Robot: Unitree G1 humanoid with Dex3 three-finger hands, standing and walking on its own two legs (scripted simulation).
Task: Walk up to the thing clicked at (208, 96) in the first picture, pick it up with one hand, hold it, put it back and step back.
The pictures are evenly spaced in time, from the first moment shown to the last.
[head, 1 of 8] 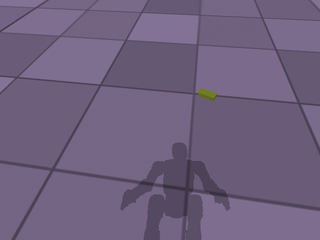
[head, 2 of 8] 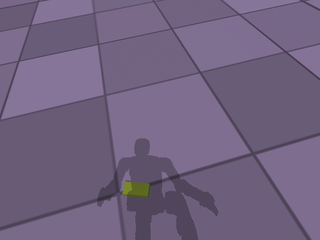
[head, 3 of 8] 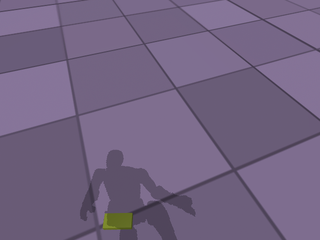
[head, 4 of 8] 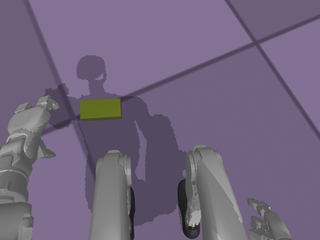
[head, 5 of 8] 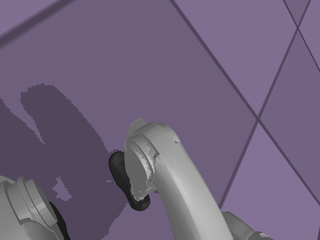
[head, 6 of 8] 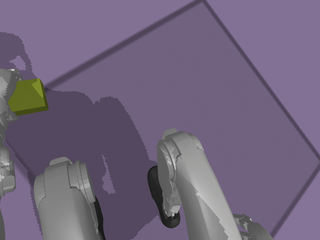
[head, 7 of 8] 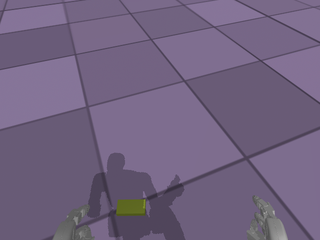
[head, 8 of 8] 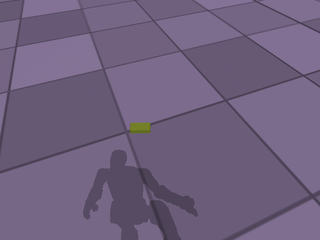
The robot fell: no
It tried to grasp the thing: yes
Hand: left
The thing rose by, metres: 0.69
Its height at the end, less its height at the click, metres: +0.00
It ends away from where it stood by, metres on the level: 0.01
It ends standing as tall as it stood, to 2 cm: yes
